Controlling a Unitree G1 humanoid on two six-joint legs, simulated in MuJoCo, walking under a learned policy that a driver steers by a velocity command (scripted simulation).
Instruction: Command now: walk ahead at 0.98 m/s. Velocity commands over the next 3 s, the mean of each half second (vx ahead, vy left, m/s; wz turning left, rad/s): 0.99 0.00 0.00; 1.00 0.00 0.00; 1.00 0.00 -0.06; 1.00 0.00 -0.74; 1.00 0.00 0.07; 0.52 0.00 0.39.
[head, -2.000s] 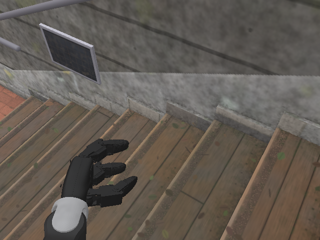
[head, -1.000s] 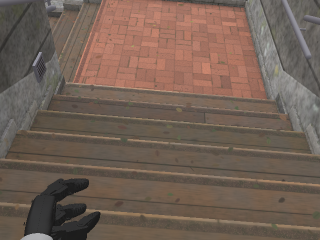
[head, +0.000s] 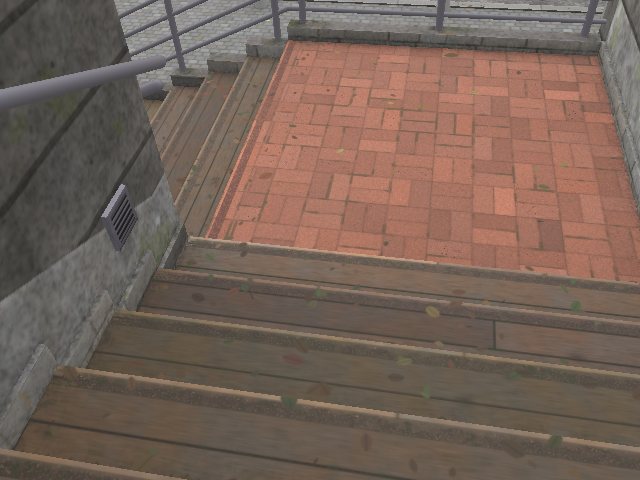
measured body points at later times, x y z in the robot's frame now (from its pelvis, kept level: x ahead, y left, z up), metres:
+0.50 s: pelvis +0.45 +0.00 -0.22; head +0.44 -0.02 +0.23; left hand +0.50 +0.26 -0.35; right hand +0.50 -0.24 -0.36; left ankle +0.43 +0.10 -0.93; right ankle +0.36 -0.17 -0.78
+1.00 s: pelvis +0.91 -0.05 -0.42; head +0.91 -0.05 +0.03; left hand +0.75 +0.15 -0.56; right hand +1.18 -0.24 -0.47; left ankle +1.12 +0.10 -1.10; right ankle +0.73 -0.17 -1.08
